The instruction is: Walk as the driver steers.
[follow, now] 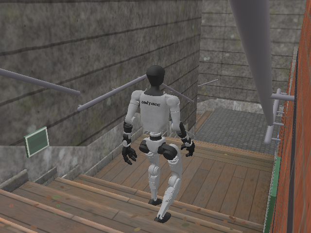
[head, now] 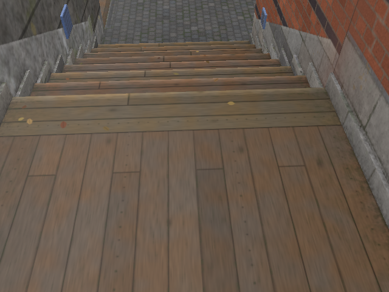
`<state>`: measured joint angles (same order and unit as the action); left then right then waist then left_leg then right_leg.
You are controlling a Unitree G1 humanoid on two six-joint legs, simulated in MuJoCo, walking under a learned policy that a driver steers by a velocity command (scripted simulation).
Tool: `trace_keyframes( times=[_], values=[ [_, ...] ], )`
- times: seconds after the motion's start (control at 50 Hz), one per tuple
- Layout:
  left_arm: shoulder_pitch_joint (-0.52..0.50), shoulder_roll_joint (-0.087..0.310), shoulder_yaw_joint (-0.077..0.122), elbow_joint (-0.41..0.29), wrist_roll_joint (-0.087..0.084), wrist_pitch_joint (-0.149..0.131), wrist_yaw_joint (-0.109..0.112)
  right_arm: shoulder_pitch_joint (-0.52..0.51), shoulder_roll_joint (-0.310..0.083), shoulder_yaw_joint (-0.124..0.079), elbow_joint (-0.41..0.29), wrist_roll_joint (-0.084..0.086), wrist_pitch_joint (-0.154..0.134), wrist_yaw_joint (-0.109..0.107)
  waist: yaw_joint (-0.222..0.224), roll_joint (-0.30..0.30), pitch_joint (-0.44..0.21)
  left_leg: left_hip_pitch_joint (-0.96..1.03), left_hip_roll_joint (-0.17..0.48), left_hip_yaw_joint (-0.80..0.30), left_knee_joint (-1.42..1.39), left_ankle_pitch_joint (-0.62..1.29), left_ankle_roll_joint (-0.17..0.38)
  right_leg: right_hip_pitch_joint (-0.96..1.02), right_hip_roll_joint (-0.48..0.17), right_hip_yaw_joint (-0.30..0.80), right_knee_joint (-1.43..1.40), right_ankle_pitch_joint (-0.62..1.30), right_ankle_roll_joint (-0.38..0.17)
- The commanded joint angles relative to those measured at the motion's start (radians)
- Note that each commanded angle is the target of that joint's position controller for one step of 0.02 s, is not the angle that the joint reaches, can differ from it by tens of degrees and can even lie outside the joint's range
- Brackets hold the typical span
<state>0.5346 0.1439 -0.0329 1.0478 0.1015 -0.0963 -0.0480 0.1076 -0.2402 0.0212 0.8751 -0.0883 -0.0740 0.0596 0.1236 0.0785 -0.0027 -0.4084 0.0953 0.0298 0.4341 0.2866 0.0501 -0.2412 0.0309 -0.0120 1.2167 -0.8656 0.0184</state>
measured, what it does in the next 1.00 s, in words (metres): goes down, turning left: right foot, then left foot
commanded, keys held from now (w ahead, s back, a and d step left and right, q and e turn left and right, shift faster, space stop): q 0.46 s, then no key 0.54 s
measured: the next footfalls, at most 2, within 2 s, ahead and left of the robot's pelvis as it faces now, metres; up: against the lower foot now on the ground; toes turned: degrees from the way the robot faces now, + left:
right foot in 0.50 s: +0.26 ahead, -0.07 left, +0.00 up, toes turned +19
left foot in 0.84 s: +0.19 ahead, +0.13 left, +0.00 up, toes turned +21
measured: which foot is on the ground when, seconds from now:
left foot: down 0.00-0.52, up 0.54-0.82, down 0.84-1.00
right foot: down 0.00-0.02, up 0.04-0.48, down 0.50-1.00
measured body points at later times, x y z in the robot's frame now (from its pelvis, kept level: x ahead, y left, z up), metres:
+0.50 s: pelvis +0.19 +0.03 -0.08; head +0.21 +0.03 +0.37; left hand +0.34 +0.31 -0.16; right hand +0.29 -0.21 -0.21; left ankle +0.11 +0.11 -0.77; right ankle +0.22 -0.08 -0.75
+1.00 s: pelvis +0.24 +0.03 -0.05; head +0.27 +0.04 +0.40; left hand +0.35 +0.32 -0.15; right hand +0.42 -0.18 -0.18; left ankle +0.16 +0.12 -0.77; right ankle +0.22 -0.08 -0.76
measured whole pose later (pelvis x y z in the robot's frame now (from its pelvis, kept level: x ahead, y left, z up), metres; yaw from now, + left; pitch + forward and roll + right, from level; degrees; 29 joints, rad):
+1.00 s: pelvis +0.24 +0.03 -0.05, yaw +21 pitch +4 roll -1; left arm 0.05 0.27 -0.02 0.77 -0.01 -0.08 -0.11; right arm 0.24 -0.25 -0.02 0.82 0.00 -0.04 0.06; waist -0.03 0.01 -0.02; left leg -0.34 0.00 -0.01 0.72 -0.44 0.01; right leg -0.33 0.04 -0.04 0.73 -0.41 -0.02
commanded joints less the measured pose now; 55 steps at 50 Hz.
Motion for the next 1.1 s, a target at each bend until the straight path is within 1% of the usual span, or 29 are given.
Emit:
trace_keyframes(
  times=[0.02, 0.04, 0.06, 0.08, 0.1, 0.14, 0.16, 0.2, 0.26, 0.38, 0.44, 0.46, 0.5, 0.52, 0.54, 0.56, 0.58, 0.64, 0.66, 0.7, 0.72, 0.76, 0.82, 0.84, 0.86, 0.88, 0.92, 0.94, 1.1],
  values=[
    [0.133, 0.114, 0.033, 0.022, 0.018, 0.025, -0.062, 0.562, -0.266, -0.113, 0.164, 0.029, -0.031, -0.012, -0.225, 0.138, -0.221, 0.885, 0.079, -0.024, 0.166, 0.539, 0.22, -0.381, -0.028, 0.053, 0.439, 0.436, 0.005],
    [0.219, 0.072, 0.037, -0.011, -0.024, 0.026, -0.077, 0.565, -0.329, -0.119, 0.136, 0.026, -0.018, 0.018, -0.157, 0.239, -0.397, 1.097, 0.212, -0.295, 0.266, 0.857, 0.37, -0.628, 0.055, -0.01, 0.847, 0.02, 0.06],
    [-0.027, 0.185, 0.06, -0.115, -0.049, 0.023, -0.073, 0.575, -0.285, -0.12, 0.126, 0.002, -0.015, 0.03, -0.256, 0.091, -0.282, 1.048, 0.246, -0.413, 0.188, 0.71, 0.376, -0.868, 0.039, 0.01, 0.915, 0.028, 0.072],
    [-0.205, 0.193, 0.061, -0.209, -0.063, 0.013, -0.047, 0.495, -0.253, -0.114, 0.101, 0.022, -0.021, 0.03, -0.262, 0.029, -0.186, 0.925, 0.299, -0.489, 0.115, 0.265, 0.386, -1.029, -0.013, 0.017, 0.863, 0.094, 0.064],
    [-0.257, 0.205, 0.064, -0.223, -0.062, 0.009, -0.014, 0.44, -0.163, -0.083, 0.105, 0.043, -0.023, 0.032, -0.221, -0.073, -0.08, 0.664, 0.294, -0.503, 0.046, -0.031, 0.356, -0.997, -0.067, 0.038, 0.786, 0.204, 0.029],
    [-0.149, 0.1, 0.034, -0.206, -0.055, 0.004, 0.034, 0.284, -0.071, -0.035, 0.074, -0.005, -0.025, 0.033, -0.047, -0.086, 0.069, 0.081, 0.278, -0.455, -0.035, 0.052, 0.32, -0.673, -0.162, 0.125, 0.545, 0.413, -0.023],
    [-0.144, 0.041, 0.013, -0.206, -0.013, 0.001, 0.041, 0.218, -0.026, -0.028, 0.045, 0.012, -0.051, 0.004, -0.028, -0.083, 0.048, -0.003, 0.15, -0.364, -0.053, 0.0, 0.271, -0.599, -0.182, 0.129, 0.301, 0.628, -0.045],
    [-0.266, 0.096, 0.035, -0.238, -0.018, -0.003, 0.035, 0.169, -0.076, -0.035, -0.01, 0.05, -0.082, -0.023, -0.07, -0.068, -0.023, -0.08, 0.069, -0.251, -0.101, 0.048, 0.26, -0.408, -0.15, 0.065, -0.032, 0.847, 0.009],
    [-0.309, 0.147, 0.057, -0.277, -0.03, 0.019, 0.034, 0.255, -0.167, -0.06, -0.011, 0.021, -0.083, -0.031, -0.062, -0.037, -0.064, -0.069, 0.033, -0.263, 0.034, 0.272, 0.225, -0.318, -0.099, 0.017, -0.099, 0.794, 0.056],
    [-0.45, 0.175, 0.075, -0.405, -0.024, 0.023, 0.056, 0.405, -0.123, -0.075, -0.031, 0.012, -0.067, -0.048, -0.153, -0.03, -0.085, 0.273, 0.096, -0.512, 0.338, 0.306, 0.236, -0.612, -0.053, 0.069, -0.024, 0.503, 0.073],
    [-0.534, 0.147, 0.06, -0.439, -0.035, 0.034, 0.052, 0.447, -0.102, -0.086, -0.029, 0.036, -0.055, -0.059, -0.221, -0.002, -0.115, 0.439, 0.108, -0.643, 0.413, 0.355, 0.258, -0.752, -0.036, 0.096, -0.077, 0.4, 0.072],
    [-0.6, 0.141, 0.063, -0.453, -0.053, 0.031, 0.046, 0.449, -0.12, -0.097, -0.031, 0.075, -0.048, -0.057, -0.243, -0.025, -0.094, 0.402, 0.067, -0.637, 0.362, 0.35, 0.255, -0.708, 0.0, 0.04, -0.233, 0.316, 0.072],
    [-0.292, 0.161, 0.075, -0.371, -0.049, 0.022, 0.042, 0.148, -0.152, -0.104, -0.138, 0.037, -0.048, -0.034, -0.052, -0.039, -0.142, 0.049, 0.003, -0.547, 0.471, 0.448, 0.207, -0.239, 0.036, -0.003, -0.268, 0.548, 0.03],
    [-0.036, 0.202, 0.102, -0.304, -0.064, 0.01, 0.057, -0.004, -0.15, -0.095, -0.193, 0.039, -0.054, -0.006, 0.109, -0.12, -0.156, -0.291, -0.084, -0.427, 0.603, 0.415, 0.14, 0.2, 0.039, -0.025, -0.401, 0.853, -0.04],
    [-0.001, 0.36, 0.138, -0.31, -0.074, -0.013, 0.063, 0.109, -0.002, -0.068, -0.216, 0.028, -0.055, 0.029, 0.038, -0.38, -0.316, -0.549, -0.294, -0.24, 0.961, -0.564, -0.028, 0.533, -0.238, 0.41, -0.535, 1.527, -0.398],
    [-0.074, 0.356, 0.136, -0.355, -0.008, -0.03, 0.035, 0.117, -0.059, -0.08, -0.226, 0.078, -0.041, 0.023, 0.027, -0.193, -0.23, -0.772, -0.307, -0.225, 1.145, -1.041, -0.083, 0.448, -0.456, 0.735, -0.632, 1.814, -0.583],
    [-0.106, 0.304, 0.117, -0.326, 0.001, -0.038, 0.018, 0.062, -0.08, -0.084, -0.217, 0.076, -0.017, -0.01, 0.01, -0.025, -0.078, -0.871, -0.262, -0.29, 1.191, -0.97, -0.108, 0.296, -0.471, 0.744, -0.609, 1.691, -0.551],
    [-0.415, 0.04, 0.019, -0.388, -0.095, -0.002, -0.002, 0.149, -0.037, -0.048, -0.15, -0.016, 0.021, -0.066, -0.179, -0.105, -0.154, -0.659, -0.116, -0.241, 0.966, -0.7, -0.179, 0.015, -0.239, 0.398, -0.579, 1.41, -0.248],
    [-0.465, 0.06, 0.02, -0.372, -0.069, 0.002, -0.02, 0.347, 0.004, -0.032, -0.073, -0.038, 0.025, -0.022, -0.273, -0.157, -0.196, -0.348, -0.097, -0.192, 1.029, -0.479, -0.176, -0.224, -0.136, 0.263, -0.597, 1.416, -0.179],
    [-0.562, 0.246, 0.056, -0.392, -0.062, -0.005, -0.011, 0.366, -0.06, -0.05, -0.077, -0.011, 0.016, 0.036, -0.318, -0.075, -0.109, -0.044, -0.115, -0.038, 1.144, -0.342, -0.197, -0.62, -0.064, 0.128, -0.648, 1.273, -0.137],
    [-0.55, 0.262, 0.054, -0.372, -0.056, -0.012, 0.0, 0.359, -0.081, -0.057, -0.086, -0.004, 0.011, 0.044, -0.313, -0.057, -0.1, -0.008, -0.107, -0.025, 1.111, -0.356, -0.203, -0.612, -0.056, 0.104, -0.645, 1.232, -0.122],
    [-0.51, 0.23, 0.027, -0.341, -0.044, -0.024, 0.002, 0.293, -0.106, -0.07, -0.112, 0.0, 0.007, 0.033, -0.262, -0.09, -0.107, -0.082, -0.059, -0.041, 0.906, -0.432, -0.217, -0.35, -0.102, 0.119, -0.556, 1.311, -0.104],
    [-0.438, 0.218, 0.007, -0.314, -0.096, -0.03, -0.02, 0.209, -0.076, -0.068, -0.131, 0.009, 0.014, 0.011, -0.197, -0.136, -0.101, -0.104, -0.038, -0.053, 0.536, -0.541, -0.213, -0.079, -0.189, 0.215, -0.445, 1.369, -0.133],
    [-0.42, 0.226, 0.01, -0.3, -0.119, -0.025, -0.037, 0.234, -0.063, -0.065, -0.11, 0.026, 0.013, 0.001, -0.208, -0.119, -0.085, -0.024, -0.048, -0.027, 0.357, -0.434, -0.196, -0.066, -0.184, 0.221, -0.433, 1.37, -0.128],
    [-0.309, 0.241, 0.03, -0.287, -0.141, -0.012, -0.054, 0.109, -0.127, -0.062, -0.146, 0.094, 0.004, -0.015, -0.084, -0.06, -0.129, 0.012, -0.043, -0.12, 0.232, -0.115, -0.117, 0.008, -0.137, 0.192, -0.467, 1.342, -0.086],
    [-0.229, 0.286, 0.048, -0.284, -0.134, 0.0, -0.056, -0.032, -0.18, -0.071, -0.193, 0.111, 0.002, -0.02, 0.003, -0.039, -0.204, 0.059, -0.048, -0.14, 0.277, -0.014, -0.043, 0.054, -0.095, 0.136, -0.494, 1.23, -0.049],
    [-0.406, 0.264, 0.047, -0.304, -0.125, 0.008, -0.067, 0.029, -0.103, -0.06, -0.162, 0.083, 0.0, -0.017, -0.108, -0.072, -0.176, 0.074, -0.048, -0.118, 0.209, -0.059, -0.074, 0.065, -0.099, 0.109, -0.516, 1.214, -0.048],
    [-0.391, 0.247, 0.052, -0.322, -0.118, 0.01, -0.06, 0.021, -0.129, -0.059, -0.163, 0.107, -0.002, -0.008, -0.058, 0.008, -0.186, 0.089, -0.039, -0.129, 0.222, 0.021, -0.054, 0.085, -0.094, 0.076, -0.532, 1.1, -0.03],
    [-0.476, 0.243, 0.07, -0.303, -0.108, 0.015, -0.052, 0.075, -0.147, -0.089, -0.148, 0.087, 0.04, 0.009, -0.143, -0.067, -0.118, 0.173, -0.035, -0.072, 0.132, -0.13, -0.056, 0.101, -0.072, 0.032, -0.663, 1.005, -0.029]
  ],
)
Velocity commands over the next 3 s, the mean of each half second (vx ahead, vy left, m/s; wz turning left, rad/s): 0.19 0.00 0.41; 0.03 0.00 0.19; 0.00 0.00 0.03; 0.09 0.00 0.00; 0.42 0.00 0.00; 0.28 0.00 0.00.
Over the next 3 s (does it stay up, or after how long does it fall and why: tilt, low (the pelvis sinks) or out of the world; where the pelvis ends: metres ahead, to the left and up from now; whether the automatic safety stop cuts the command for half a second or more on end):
stays up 0.66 0.08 -0.20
